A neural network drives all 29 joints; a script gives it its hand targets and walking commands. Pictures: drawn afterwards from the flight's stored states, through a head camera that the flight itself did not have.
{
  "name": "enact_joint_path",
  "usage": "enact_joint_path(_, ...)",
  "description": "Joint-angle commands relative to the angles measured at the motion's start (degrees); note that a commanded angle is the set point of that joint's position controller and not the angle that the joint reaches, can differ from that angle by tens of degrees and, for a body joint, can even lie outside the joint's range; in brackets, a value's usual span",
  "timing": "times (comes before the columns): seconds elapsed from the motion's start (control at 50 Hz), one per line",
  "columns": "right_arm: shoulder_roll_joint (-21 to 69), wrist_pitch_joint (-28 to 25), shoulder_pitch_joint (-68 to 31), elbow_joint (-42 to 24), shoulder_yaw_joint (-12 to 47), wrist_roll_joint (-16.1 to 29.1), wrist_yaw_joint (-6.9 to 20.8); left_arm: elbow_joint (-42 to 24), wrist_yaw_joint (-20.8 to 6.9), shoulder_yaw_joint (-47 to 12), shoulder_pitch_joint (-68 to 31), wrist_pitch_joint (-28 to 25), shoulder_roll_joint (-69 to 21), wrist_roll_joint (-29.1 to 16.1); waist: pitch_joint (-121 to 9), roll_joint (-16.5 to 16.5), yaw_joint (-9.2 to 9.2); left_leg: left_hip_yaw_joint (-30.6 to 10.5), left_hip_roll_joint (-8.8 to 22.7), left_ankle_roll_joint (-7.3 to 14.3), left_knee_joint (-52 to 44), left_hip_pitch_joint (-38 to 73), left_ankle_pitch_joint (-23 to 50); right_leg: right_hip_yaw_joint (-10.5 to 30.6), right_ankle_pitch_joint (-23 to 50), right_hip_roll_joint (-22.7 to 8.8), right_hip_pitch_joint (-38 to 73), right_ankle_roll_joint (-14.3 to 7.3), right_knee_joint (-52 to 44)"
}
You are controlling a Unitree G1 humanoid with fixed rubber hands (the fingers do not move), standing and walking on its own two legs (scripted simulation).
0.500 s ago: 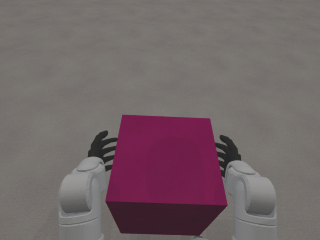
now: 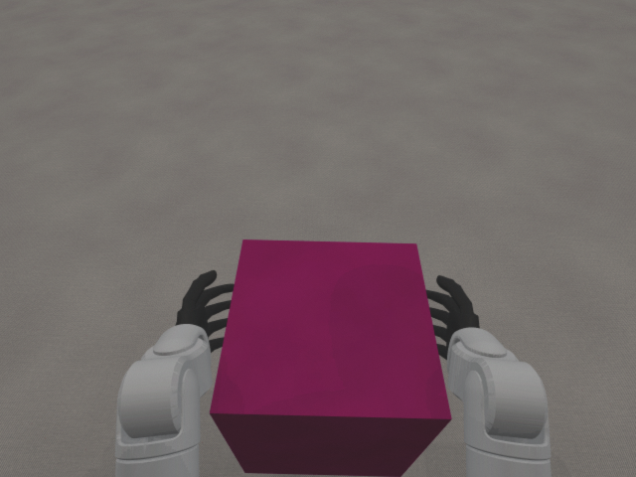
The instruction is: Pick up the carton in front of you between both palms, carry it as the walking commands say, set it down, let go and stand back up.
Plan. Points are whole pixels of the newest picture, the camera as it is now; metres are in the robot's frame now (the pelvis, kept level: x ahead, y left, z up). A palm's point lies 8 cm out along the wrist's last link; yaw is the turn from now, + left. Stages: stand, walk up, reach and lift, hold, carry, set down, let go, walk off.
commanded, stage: carry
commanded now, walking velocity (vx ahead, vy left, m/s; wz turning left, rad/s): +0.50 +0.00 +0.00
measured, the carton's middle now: (326, 364) +0.27 +0.00 +0.00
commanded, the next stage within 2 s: hold in 1.90 s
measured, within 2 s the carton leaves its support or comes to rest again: neither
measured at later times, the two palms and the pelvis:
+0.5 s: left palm (233, 176) +0.55 +0.14 +0.09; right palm (417, 183) +0.54 -0.15 +0.07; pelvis +0.28 +0.01 -0.02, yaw -2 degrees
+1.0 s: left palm (236, 156) +0.62 +0.15 +0.08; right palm (404, 157) +0.62 -0.15 +0.07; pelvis +0.35 +0.01 -0.02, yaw -1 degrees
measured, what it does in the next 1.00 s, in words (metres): walks ahead: left foot, then right foot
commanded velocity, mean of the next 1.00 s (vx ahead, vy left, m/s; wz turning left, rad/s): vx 0.05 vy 0.00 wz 0.00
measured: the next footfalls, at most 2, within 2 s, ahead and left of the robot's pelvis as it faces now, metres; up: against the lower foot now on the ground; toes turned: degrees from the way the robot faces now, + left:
left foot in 0.14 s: +0.32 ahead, +0.14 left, +0.00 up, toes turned -4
right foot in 0.46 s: +0.38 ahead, -0.08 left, +0.00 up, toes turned +3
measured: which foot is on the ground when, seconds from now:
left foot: up 0.00-0.12, down 0.14-1.00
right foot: down 0.00-0.18, up 0.20-0.44, down 0.46-1.00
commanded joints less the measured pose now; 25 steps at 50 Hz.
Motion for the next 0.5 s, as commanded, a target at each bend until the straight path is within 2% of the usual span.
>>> enact_joint_path(0.0,51.71,-0.26,-28.25,-4.84,41.60,23.32,14.00,-4.32,-14.71,-39.70,-24.03,0.79,-51.45,-22.50,-10.39,-7.64,0.07,2.15,-0.10,-0.22,-6.96,0.09,4.41,7.01,5.08,-13.53,8.33,-4.89,-6.46)
enact_joint_path(0.02,51.31,0.10,-29.00,-6.10,42.03,25.25,14.28,-3.99,-13.96,-40.08,-23.81,0.96,-50.41,-21.63,-9.13,-8.96,-0.53,2.10,-0.60,0.06,-8.53,1.26,4.67,6.11,5.70,-12.80,8.72,-3.56,-6.28)
enact_joint_path(0.04,47.75,1.06,-26.68,-4.08,40.24,24.14,14.25,-2.16,-13.89,-38.97,-22.56,1.58,-50.96,-22.42,-8.48,-6.10,0.33,5.33,-1.79,0.57,-9.61,3.62,4.28,6.09,6.64,-11.98,7.99,-3.86,-4.93)
enact_joint_path(0.06,48.66,1.26,-26.95,-4.04,40.42,24.36,14.36,-2.48,-13.80,-38.49,-22.22,1.89,-49.85,-21.01,-6.47,-9.98,0.44,5.62,-1.34,1.05,-11.10,3.40,3.44,5.54,9.92,-12.47,9.12,-3.51,-3.28)
enact_joint_path(0.08,48.85,1.31,-27.86,-5.45,40.81,24.35,14.85,-6.20,-13.41,-39.23,-24.94,1.91,-48.80,-21.02,-7.54,-8.44,0.37,7.66,-2.70,1.09,-12.49,7.87,2.92,5.85,12.26,-11.20,7.85,-3.11,-0.68)
enact_joint_path(0.1,47.37,1.76,-28.42,-5.58,40.59,24.99,14.79,-4.82,-13.49,-39.55,-24.88,2.71,-49.33,-21.59,-8.46,-7.14,-0.23,10.47,-4.46,0.81,-17.75,12.99,-1.29,3.87,14.95,-10.01,7.15,-2.98,5.85)
enact_joint_path(0.12,48.65,2.16,-28.71,-6.04,40.04,25.42,14.70,-3.64,-13.41,-39.09,-24.06,3.06,-49.27,-21.11,-12.99,-5.84,-1.44,10.40,-5.85,2.24,-15.80,24.79,2.23,-0.69,23.49,-8.35,5.17,-0.02,14.24)
enact_joint_path(0.14,46.90,2.68,-27.47,-3.10,38.59,23.96,14.54,-3.50,-13.46,-40.44,-24.73,3.33,-48.54,-21.03,-17.68,-1.68,-2.40,2.87,0.65,4.41,-15.62,36.64,4.53,-0.05,19.06,-7.15,-4.74,2.45,28.57)
enact_joint_path(0.16,43.95,2.23,-27.01,-1.94,38.06,22.78,14.22,-2.97,-13.69,-39.91,-25.07,4.22,-47.63,-21.49,-18.78,12.43,-2.34,-21.22,15.39,11.27,-21.13,45.53,12.20,-1.13,-1.20,0.45,-20.82,6.19,45.45)
enact_joint_path(0.18,46.01,2.32,-25.56,-0.46,37.71,23.31,14.14,-3.90,-14.12,-40.81,-23.29,4.43,-47.40,-21.73,-19.38,14.14,-2.31,-28.58,20.82,16.52,-20.67,50.41,26.56,6.11,-19.86,2.71,-29.84,5.23,53.85)
enact_joint_path(0.2,48.73,1.95,-25.99,1.22,38.40,22.56,14.53,-1.04,-14.39,-40.37,-25.34,3.87,-50.13,-21.46,-18.94,10.74,-2.63,-21.04,19.79,16.46,-19.09,47.14,36.04,10.11,-21.71,0.09,-32.24,3.46,57.75)
enact_joint_path(0.22,51.73,1.53,-25.14,0.62,38.13,24.92,14.99,-1.50,-14.32,-40.90,-24.78,3.63,-53.12,-22.36,-19.10,7.42,-2.00,-15.89,16.96,13.75,-19.92,43.49,32.48,12.84,-19.78,-3.57,-31.47,2.22,55.50)
enact_joint_path(0.24,52.13,0.57,-30.45,-2.00,38.81,23.70,15.25,-0.26,-14.55,-40.72,-26.98,2.85,-54.09,-21.13,-16.05,3.25,-1.64,-12.17,14.90,11.14,-20.49,39.35,32.72,12.03,-15.13,-4.70,-28.03,2.63,47.11)
enact_joint_path(0.26,54.49,0.55,-32.57,-4.90,40.10,25.63,15.24,-1.22,-14.91,-41.22,-26.20,1.97,-56.35,-22.58,-16.70,3.38,-1.27,-5.20,12.56,8.76,-21.17,35.84,31.82,10.78,-10.44,-4.30,-25.16,2.55,43.21)
enact_joint_path(0.28,55.71,0.08,-31.14,-2.67,40.29,26.01,15.55,-2.04,-14.35,-41.63,-27.12,1.62,-55.88,-22.60,-16.11,4.92,-1.23,-2.46,11.50,7.71,-22.19,32.39,28.11,8.68,-10.89,-2.86,-22.63,3.35,36.01)
enact_joint_path(0.3,53.98,-0.52,-29.54,-5.64,40.04,26.23,15.63,-4.33,-13.96,-42.51,-26.80,1.15,-58.19,-23.81,-17.39,7.40,-1.00,-1.16,11.07,7.06,-21.43,32.60,29.85,9.27,-8.91,-3.56,-18.66,3.66,32.31)
enact_joint_path(0.32,54.55,-0.54,-30.87,-5.99,40.16,26.15,15.81,-5.70,-13.58,-42.97,-28.01,1.11,-57.43,-23.05,-17.18,8.61,-1.00,1.41,9.68,7.89,-22.78,29.92,27.59,6.81,-10.64,-1.22,-15.78,4.00,26.06)
enact_joint_path(0.34,53.87,-0.05,-27.88,-4.23,40.32,26.33,15.50,-5.92,-13.34,-41.93,-25.03,0.55,-56.64,-22.27,-17.38,10.80,-1.04,2.82,9.34,7.51,-23.31,30.18,26.24,5.32,-4.71,-1.32,-16.38,4.37,22.61)
enact_joint_path(0.36,55.10,-0.78,-28.34,-8.19,41.72,26.91,15.56,-9.44,-13.28,-42.93,-26.46,1.05,-55.52,-23.41,-18.04,8.60,-1.62,1.41,9.90,8.39,-21.90,30.59,24.09,4.34,-3.78,0.03,-13.46,3.50,19.26)
enact_joint_path(0.38,51.90,-0.26,-25.43,-4.37,39.78,25.06,15.20,-7.24,-13.54,-42.12,-24.48,1.51,-55.39,-23.14,-18.82,8.15,-1.45,4.62,10.31,7.72,-20.26,29.09,21.79,3.87,1.04,-0.70,-10.98,3.41,17.10)
enact_joint_path(0.4,52.25,-0.48,-26.55,-7.03,40.50,24.52,15.34,-7.89,-13.19,-42.53,-27.63,1.55,-54.19,-22.70,-17.64,9.67,-1.76,5.18,6.99,6.26,-16.86,29.29,20.14,2.69,4.73,-0.55,-9.11,4.01,12.50)
enact_joint_path(0.42,49.70,0.09,-26.50,-6.75,40.13,25.09,15.00,-5.37,-13.64,-41.88,-22.99,1.94,-53.62,-23.63,-16.11,6.07,-1.08,7.19,6.62,4.10,-14.36,26.83,16.56,2.51,16.46,-1.24,-6.41,4.07,5.76)
enact_joint_path(0.44,49.67,0.72,-27.17,-5.53,40.87,24.00,14.66,-7.88,-14.21,-42.06,-24.17,2.30,-52.43,-23.56,-16.52,3.15,-0.71,5.89,5.81,1.95,-12.01,24.41,11.31,5.39,18.62,-4.00,-0.29,4.20,2.78)
enact_joint_path(0.46,49.90,0.27,-24.23,-3.12,40.45,23.21,14.63,-8.43,-14.43,-41.22,-27.32,3.24,-51.19,-24.21,-19.10,-3.55,-1.37,3.56,4.78,-0.06,-8.90,19.50,6.65,8.69,36.65,-10.06,7.97,3.29,6.08)
enact_joint_path(0.48,47.96,1.61,-26.85,-3.00,40.25,22.98,14.19,-0.74,-14.98,-39.37,-22.08,2.98,-49.70,-21.98,-21.00,-9.78,-1.29,3.03,1.18,-2.03,-6.21,14.64,-5.11,14.13,50.80,-13.87,13.46,-1.13,10.93)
